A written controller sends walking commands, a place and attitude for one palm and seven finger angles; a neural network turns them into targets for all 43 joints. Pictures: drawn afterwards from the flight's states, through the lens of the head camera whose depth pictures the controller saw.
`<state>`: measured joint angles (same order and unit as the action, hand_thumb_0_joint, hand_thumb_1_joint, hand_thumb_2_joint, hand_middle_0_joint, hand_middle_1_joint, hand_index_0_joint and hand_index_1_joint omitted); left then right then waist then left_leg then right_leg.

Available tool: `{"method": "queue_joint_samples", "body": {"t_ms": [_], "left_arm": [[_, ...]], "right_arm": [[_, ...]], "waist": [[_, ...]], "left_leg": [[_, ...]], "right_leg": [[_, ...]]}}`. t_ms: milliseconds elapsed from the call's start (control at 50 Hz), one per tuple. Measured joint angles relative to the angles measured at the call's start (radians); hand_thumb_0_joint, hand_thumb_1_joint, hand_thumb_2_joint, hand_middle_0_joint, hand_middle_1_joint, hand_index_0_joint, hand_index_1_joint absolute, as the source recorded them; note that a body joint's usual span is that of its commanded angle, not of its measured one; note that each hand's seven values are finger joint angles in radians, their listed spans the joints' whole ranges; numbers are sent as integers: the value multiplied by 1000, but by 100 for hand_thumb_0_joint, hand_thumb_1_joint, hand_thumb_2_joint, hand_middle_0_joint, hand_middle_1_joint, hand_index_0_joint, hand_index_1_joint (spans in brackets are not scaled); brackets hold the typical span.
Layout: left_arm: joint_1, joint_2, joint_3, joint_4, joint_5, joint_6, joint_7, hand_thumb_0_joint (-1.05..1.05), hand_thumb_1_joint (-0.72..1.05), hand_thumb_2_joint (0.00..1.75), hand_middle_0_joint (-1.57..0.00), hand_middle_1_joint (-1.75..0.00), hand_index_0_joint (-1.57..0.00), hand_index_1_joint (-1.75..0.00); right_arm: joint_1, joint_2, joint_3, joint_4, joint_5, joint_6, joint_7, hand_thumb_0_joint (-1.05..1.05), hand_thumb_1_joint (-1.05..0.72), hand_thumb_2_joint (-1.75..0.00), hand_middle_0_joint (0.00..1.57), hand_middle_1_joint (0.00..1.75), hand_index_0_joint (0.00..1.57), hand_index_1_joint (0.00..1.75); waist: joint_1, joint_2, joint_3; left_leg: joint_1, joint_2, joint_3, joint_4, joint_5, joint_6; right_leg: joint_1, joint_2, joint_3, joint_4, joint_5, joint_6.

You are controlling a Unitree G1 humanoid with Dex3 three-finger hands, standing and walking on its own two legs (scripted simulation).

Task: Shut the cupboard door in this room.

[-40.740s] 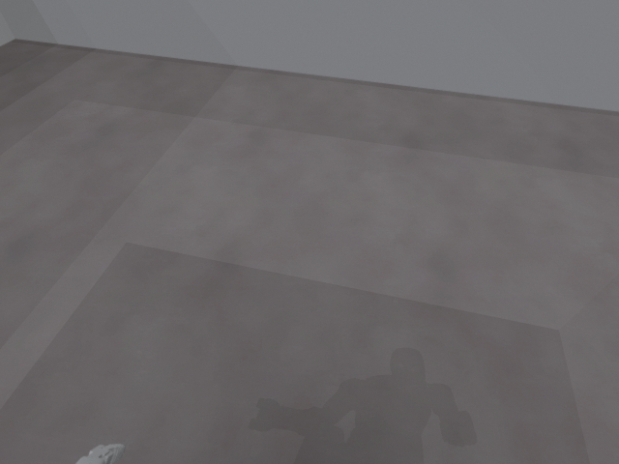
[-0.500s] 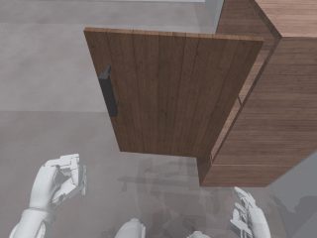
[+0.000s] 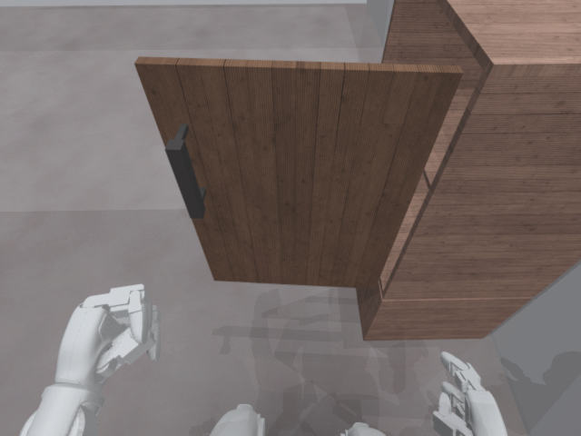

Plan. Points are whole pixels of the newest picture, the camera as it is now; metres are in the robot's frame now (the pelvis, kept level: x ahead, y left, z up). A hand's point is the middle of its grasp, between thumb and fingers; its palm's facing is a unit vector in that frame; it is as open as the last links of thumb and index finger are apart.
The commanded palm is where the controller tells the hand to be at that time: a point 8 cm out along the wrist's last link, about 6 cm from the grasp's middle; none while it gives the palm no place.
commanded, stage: bring the fist close to the handle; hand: left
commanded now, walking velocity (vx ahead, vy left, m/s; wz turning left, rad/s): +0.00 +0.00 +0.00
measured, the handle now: (190, 173) +0.49 +0.20 +0.07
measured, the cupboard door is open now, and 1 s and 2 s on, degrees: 86 86 81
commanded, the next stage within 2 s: push the door shut along its arc in 1.42 s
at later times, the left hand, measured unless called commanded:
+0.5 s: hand (170, 274) +0.30 +0.18 +0.08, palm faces -0.02 -1.00 -0.03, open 3.1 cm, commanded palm +0.28 +0.23 +0.07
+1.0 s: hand (197, 222) +0.38 +0.16 +0.08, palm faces -0.01 -1.00 -0.03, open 3.1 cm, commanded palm +0.36 +0.21 +0.07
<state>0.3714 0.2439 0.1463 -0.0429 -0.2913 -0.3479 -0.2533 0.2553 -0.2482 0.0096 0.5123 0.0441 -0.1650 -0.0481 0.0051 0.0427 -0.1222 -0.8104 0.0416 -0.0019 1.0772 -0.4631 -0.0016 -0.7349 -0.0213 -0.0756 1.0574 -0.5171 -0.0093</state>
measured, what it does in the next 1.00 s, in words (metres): stands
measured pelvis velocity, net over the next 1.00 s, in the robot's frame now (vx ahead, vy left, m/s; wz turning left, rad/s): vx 0.00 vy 0.00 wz -0.02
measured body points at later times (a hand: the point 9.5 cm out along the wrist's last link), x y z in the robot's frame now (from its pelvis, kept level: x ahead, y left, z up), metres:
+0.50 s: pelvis +0.00 +0.00 +0.01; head +0.05 -0.01 +0.45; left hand +0.30 +0.23 +0.08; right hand +0.16 -0.25 -0.08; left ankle +0.04 +0.12 -0.66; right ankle +0.01 -0.12 -0.66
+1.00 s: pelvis +0.00 +0.00 +0.01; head +0.06 +0.00 +0.45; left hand +0.38 +0.21 +0.08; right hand +0.12 -0.25 -0.10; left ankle +0.04 +0.12 -0.66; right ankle +0.01 -0.12 -0.66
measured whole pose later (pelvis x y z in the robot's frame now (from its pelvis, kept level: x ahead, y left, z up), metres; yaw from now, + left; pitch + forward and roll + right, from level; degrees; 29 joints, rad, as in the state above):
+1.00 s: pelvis +0.00 +0.00 +0.01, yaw -1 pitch +13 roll -1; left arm -0.33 0.25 0.19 0.57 -0.19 -0.35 -0.15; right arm 0.27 -0.25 0.01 0.61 0.03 -0.09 -0.02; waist -0.04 0.03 -0.11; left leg -0.82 0.04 0.03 1.02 -0.43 0.00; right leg -0.77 -0.02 -0.04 1.01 -0.48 0.00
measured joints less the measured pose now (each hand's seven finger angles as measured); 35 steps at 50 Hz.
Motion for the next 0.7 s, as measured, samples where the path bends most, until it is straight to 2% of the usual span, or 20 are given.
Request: {"method": "queue_joint_samples", "body": {"t_ms": [100,220,400,520,700], "left_arm": [[-18,0,-2,14,0,0,-4,1,90,90,-130,-150,-130,-150],[-121,-2,-10,75,8,7,-3,1,90,90,-130,-150,-130,-150],[-293,8,13,205,22,53,17,2,90,90,-130,-150,-130,-150],[-337,2,20,257,27,41,32,2,90,90,-130,-150,-130,-150],[-451,-15,3,365,69,10,70,1,90,90,-130,-150,-130,-150]], "right_arm": [[-5,2,7,0,0,-3,-2,1,-90,-90,20,30,20,30],[-17,-4,13,17,1,-10,-6,1,-90,-90,21,30,20,30],[-13,-4,15,41,1,8,-4,1,-90,-90,21,30,20,30],[10,-11,4,50,0,17,8,1,-90,-90,21,30,20,30],[2,-16,-6,81,-5,34,12,1,-90,-90,20,30,20,30]], "waist": [[4,5,-2],[7,7,-1],[-13,-2,4],[-22,-5,2],[-27,-14,11]], "left_leg": [[-5,-1,-4,4,0,-2],[-22,-2,-9,16,-1,-3],[-4,-1,3,-17,13,-3],[17,-3,14,-47,21,0],[3,-5,20,-44,23,4]], "right_leg": [[-3,-1,-4,5,-2,-2],[-19,-2,-8,18,-6,-3],[-10,0,4,-8,9,-3],[6,-1,14,-34,19,1],[-11,-4,21,-28,21,5]]}}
